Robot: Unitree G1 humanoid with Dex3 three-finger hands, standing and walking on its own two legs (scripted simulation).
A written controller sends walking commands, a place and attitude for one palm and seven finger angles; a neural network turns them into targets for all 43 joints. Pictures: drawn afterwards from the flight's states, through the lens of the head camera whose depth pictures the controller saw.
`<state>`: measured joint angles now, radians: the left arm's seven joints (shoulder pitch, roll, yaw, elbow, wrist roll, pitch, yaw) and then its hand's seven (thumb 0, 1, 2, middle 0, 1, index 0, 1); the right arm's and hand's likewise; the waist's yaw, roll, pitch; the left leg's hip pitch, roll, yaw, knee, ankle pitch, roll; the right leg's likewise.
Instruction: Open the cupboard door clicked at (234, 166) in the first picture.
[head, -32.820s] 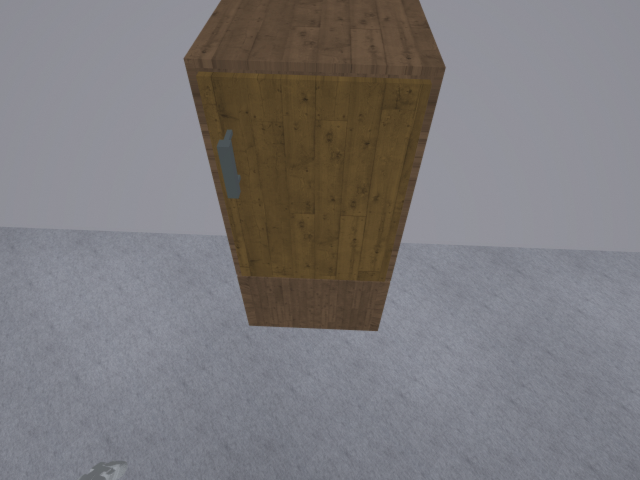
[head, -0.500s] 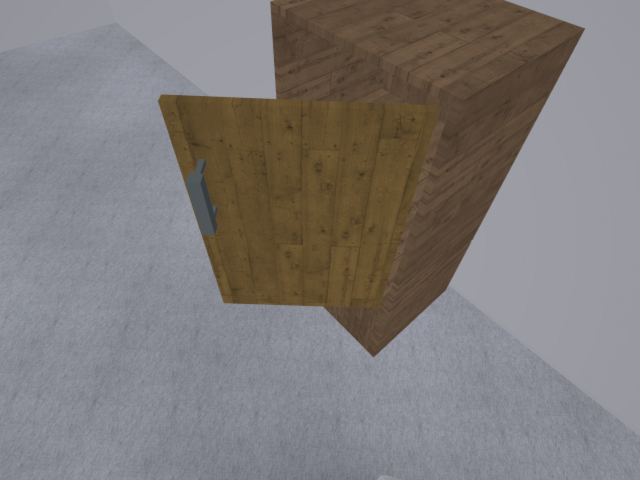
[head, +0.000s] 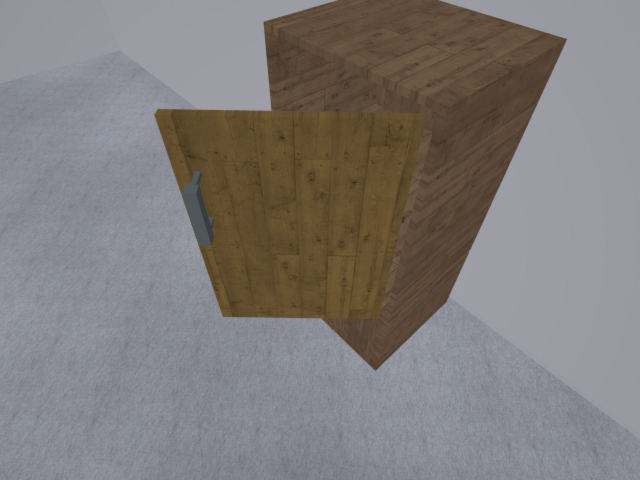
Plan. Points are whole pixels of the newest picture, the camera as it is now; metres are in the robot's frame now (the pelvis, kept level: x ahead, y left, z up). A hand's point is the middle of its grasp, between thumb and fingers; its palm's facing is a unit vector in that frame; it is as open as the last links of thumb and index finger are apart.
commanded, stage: come to a stop and stand still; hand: left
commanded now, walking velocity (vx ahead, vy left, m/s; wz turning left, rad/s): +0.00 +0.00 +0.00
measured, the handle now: (201, 208) +0.55 +0.24 -0.01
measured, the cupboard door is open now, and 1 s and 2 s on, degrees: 47 47 47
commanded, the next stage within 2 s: look again from close up in 0.20 s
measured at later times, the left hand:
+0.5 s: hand out of the picture +0.01 +0.15 -0.16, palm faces +0.03 -0.98 -0.20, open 7.3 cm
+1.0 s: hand out of the picture +0.05 +0.16 -0.13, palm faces +0.19 -0.96 -0.22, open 7.2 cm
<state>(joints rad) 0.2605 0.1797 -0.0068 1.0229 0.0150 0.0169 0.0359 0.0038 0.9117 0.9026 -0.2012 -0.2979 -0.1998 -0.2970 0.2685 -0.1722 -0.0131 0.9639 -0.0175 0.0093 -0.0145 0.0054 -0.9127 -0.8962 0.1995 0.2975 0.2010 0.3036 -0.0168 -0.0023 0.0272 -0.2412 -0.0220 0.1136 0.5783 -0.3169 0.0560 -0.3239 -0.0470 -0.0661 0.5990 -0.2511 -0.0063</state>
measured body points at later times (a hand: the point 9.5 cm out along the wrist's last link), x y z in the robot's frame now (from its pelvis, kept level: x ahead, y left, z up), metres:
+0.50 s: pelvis +0.00 -0.02 +0.01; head +0.00 -0.02 +0.46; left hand +0.01 +0.21 -0.14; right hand +0.01 -0.24 -0.15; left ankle +0.00 +0.08 -0.73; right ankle +0.04 -0.12 -0.73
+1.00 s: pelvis +0.00 -0.03 +0.01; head +0.01 -0.04 +0.46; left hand +0.04 +0.21 -0.11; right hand +0.01 -0.25 -0.14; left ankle +0.00 +0.08 -0.73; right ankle +0.04 -0.12 -0.73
